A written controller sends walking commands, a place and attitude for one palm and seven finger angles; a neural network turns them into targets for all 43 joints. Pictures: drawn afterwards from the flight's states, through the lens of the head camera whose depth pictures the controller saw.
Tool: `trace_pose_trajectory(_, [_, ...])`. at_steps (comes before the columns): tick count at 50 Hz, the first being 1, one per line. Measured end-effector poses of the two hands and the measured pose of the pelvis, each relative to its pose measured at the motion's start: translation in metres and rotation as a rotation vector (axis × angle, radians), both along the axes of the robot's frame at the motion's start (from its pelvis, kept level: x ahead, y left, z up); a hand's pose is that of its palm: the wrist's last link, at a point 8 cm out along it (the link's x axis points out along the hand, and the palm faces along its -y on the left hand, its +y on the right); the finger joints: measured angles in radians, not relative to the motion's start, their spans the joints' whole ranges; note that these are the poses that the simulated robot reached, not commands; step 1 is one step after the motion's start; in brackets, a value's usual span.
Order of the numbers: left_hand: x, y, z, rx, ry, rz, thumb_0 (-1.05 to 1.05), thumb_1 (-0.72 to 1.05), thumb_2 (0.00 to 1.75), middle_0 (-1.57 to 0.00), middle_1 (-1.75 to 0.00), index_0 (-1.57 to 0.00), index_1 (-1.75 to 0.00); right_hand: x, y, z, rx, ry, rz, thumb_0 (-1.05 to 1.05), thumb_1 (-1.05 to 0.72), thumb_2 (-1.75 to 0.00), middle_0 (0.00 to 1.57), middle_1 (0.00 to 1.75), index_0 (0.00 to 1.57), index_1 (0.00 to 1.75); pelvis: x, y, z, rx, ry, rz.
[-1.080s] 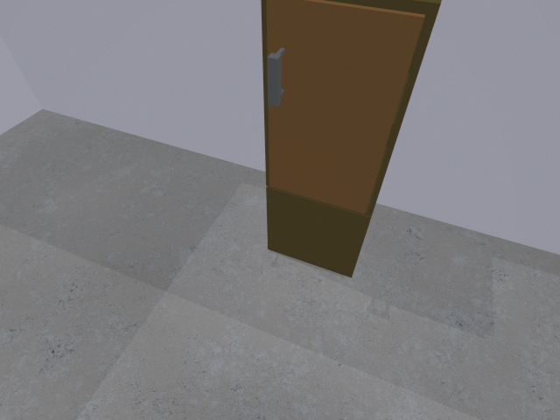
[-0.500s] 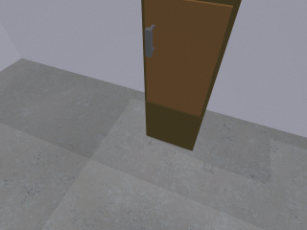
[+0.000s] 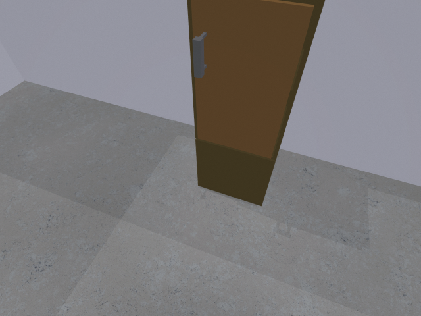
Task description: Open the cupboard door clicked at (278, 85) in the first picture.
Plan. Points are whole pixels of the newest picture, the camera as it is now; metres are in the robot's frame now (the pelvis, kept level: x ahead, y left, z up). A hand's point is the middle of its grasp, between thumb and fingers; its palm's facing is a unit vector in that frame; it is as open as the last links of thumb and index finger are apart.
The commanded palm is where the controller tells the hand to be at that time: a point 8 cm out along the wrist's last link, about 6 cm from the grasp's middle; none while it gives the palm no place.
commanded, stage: turn to face it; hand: left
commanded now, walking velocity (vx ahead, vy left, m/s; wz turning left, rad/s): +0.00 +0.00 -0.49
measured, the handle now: (201, 54) +0.85 +0.08 +0.07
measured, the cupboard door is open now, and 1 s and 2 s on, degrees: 0 0 0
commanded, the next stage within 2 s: take the last steps up to it in 0.58 s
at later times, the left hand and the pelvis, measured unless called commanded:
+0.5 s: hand out of the picture +0.05 +0.18 -0.17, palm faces -0.10 -0.96 -0.28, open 7.4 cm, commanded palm none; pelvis -0.02 -0.01 -0.01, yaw -9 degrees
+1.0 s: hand out of the picture +0.11 +0.19 -0.17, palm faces -0.23 -0.96 -0.18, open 7.4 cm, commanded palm none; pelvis +0.01 +0.02 +0.00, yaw -15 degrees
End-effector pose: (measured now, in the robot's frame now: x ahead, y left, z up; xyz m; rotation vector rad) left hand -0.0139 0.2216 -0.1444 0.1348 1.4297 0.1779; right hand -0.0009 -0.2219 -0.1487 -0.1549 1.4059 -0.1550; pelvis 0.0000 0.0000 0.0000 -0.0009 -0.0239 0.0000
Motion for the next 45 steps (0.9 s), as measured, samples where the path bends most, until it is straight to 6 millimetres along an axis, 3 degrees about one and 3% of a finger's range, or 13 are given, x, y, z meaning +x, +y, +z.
trace_pose_trajectory(8, [0.011, 0.004, -0.008, -0.005, 0.022, -0.054, 0.00, 0.91, 0.90, -0.20, -0.30, -0.20, -0.30, -0.010, -0.002, -0.005, -0.011, -0.015, -0.087, 0.00, -0.90, -0.90, 0.20, 0.30, 0.20, 0.30, -0.008, 0.001, -0.008, -0.001, 0.009, -0.066])
trace_pose_trajectory(19, [0.061, 0.010, -0.005, 0.058, -0.091, -0.145, 0.00, 0.91, 0.90, -0.20, -0.30, -0.20, -0.30, -0.028, -0.025, -0.023, -0.017, -0.022, -0.144, 0.00, -0.90, -0.90, 0.20, 0.30, 0.20, 0.30, -0.018, -0.007, -0.021, 0.022, 0.008, -0.135])
trace_pose_trajectory(22, [0.067, 0.006, 0.000, 0.076, -0.124, -0.162, 0.00, 0.91, 0.90, -0.20, -0.30, -0.20, -0.30, -0.023, -0.033, -0.025, -0.014, -0.026, -0.153, 0.00, -0.90, -0.90, 0.20, 0.30, 0.20, 0.30, -0.020, -0.011, -0.020, 0.019, 0.018, -0.138])
trace_pose_trajectory(28, [0.064, 0.002, 0.008, 0.069, -0.093, -0.188, 0.00, 0.91, 0.90, -0.20, -0.30, -0.20, -0.30, 0.003, -0.038, -0.003, -0.032, -0.119, -0.164, 0.00, -0.91, -0.90, 0.20, 0.30, 0.20, 0.30, -0.024, -0.009, -0.006, 0.030, 0.038, -0.188])
trace_pose_trajectory(37, [0.067, 0.017, -0.003, 0.010, -0.087, -0.213, 0.00, 0.91, 0.90, -0.21, -0.30, -0.20, -0.30, 0.024, -0.016, 0.013, -0.069, -0.221, -0.175, 0.00, -0.91, -0.90, 0.20, 0.30, 0.20, 0.30, -0.021, 0.015, -0.006, 0.002, 0.037, -0.233])
trace_pose_trajectory(40, [0.073, 0.025, -0.012, -0.019, -0.093, -0.214, 0.01, 0.91, 0.90, -0.21, -0.30, -0.20, -0.30, 0.014, -0.001, 0.013, -0.084, -0.217, -0.170, 0.00, -0.91, -0.90, 0.20, 0.30, 0.20, 0.30, -0.016, 0.026, -0.010, -0.017, 0.027, -0.233])
trace_pose_trajectory(45, [0.094, 0.030, -0.004, -0.035, -0.109, -0.257, 0.01, 0.91, 0.90, -0.20, -0.30, -0.20, -0.30, -0.023, 0.021, 0.016, -0.056, -0.118, -0.201, 0.00, -0.91, -0.90, 0.20, 0.30, 0.20, 0.30, -0.002, 0.030, -0.001, -0.022, 0.016, -0.247])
